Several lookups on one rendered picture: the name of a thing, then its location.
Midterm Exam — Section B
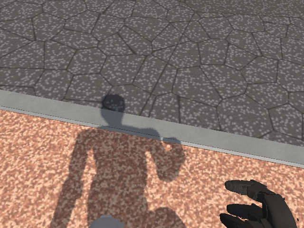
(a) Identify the right robot hand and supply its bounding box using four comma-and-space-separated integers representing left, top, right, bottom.
219, 180, 299, 228

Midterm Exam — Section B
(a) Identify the left robot shin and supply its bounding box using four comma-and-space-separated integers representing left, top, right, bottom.
89, 215, 112, 228

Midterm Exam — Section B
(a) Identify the robot left thigh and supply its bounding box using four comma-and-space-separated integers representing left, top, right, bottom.
90, 217, 124, 228

